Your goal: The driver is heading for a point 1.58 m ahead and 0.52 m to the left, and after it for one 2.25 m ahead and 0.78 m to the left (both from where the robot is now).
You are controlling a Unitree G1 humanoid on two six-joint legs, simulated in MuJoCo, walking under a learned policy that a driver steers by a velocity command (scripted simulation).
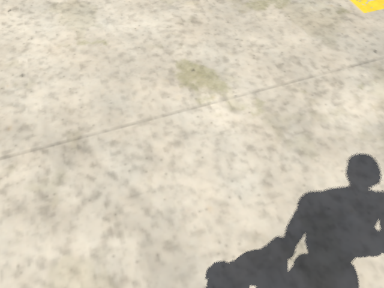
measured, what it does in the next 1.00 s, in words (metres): steps on the spot, turning left: left foot, then right foot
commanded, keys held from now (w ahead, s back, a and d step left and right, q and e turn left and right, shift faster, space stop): q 0.80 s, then no key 0.08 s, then w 0.12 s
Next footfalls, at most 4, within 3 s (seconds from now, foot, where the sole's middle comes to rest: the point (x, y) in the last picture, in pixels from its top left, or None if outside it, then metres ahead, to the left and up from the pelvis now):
0.10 left None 0.15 0.11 -0.78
0.52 right None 0.09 -0.08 -0.78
0.98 left None -0.01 0.10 -0.78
1.48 right None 0.37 0.08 -0.78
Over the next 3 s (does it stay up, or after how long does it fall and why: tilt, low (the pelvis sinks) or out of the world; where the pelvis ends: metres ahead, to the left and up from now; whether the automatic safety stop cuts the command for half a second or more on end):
stays up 0.95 0.43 0.00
